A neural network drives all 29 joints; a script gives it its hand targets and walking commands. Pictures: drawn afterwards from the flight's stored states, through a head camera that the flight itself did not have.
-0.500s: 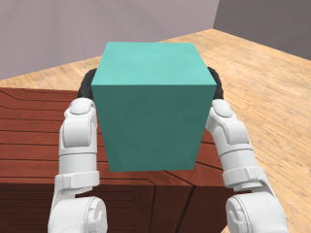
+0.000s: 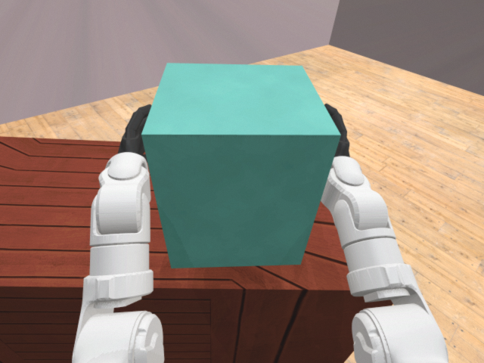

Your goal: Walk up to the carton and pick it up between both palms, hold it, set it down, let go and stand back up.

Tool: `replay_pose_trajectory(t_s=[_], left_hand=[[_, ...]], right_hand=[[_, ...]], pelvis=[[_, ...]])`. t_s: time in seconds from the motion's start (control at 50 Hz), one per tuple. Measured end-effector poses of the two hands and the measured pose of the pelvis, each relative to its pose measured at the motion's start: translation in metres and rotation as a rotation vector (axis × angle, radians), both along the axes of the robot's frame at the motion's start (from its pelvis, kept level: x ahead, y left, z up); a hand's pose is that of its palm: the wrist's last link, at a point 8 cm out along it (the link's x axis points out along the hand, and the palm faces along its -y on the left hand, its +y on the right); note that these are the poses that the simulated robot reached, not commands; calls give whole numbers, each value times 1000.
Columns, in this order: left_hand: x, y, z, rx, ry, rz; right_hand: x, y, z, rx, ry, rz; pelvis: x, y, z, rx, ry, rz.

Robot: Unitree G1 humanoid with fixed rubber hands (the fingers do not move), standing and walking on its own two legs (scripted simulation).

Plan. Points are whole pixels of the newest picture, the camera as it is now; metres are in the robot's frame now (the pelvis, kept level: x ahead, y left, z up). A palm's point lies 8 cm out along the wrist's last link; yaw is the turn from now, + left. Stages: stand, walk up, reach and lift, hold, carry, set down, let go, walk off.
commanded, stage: hold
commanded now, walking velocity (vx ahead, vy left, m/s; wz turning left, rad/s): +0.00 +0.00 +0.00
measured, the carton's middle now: (236, 167) +0.37 +0.00 +0.19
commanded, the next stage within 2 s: none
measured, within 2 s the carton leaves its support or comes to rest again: neither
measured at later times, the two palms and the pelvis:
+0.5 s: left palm (133, 157) +0.37 +0.15 +0.21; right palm (332, 154) +0.37 -0.15 +0.22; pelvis -0.01 -0.01 +0.00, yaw +0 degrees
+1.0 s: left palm (135, 156) +0.37 +0.15 +0.21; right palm (334, 154) +0.37 -0.15 +0.22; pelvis +0.00 -0.01 +0.00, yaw +0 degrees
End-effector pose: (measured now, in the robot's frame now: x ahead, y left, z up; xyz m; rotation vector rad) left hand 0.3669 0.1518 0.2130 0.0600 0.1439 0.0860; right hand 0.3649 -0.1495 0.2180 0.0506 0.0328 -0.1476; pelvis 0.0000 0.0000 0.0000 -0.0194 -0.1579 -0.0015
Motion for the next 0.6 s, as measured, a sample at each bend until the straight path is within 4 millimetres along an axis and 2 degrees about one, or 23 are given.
replay_pose_trajectory(t_s=[0.16, 0.6], left_hand=[[0, -7, 3, -6, 12, -1], [0, -1, 1, -6, 23, 9]], right_hand=[[-1, -7, 1, -6, 12, -5], [3, -1, -1, 0, 24, 7]], pelvis=[[0, -1, 0, 3, -5, -13], [-5, -6, 0, 7, 11, 2]])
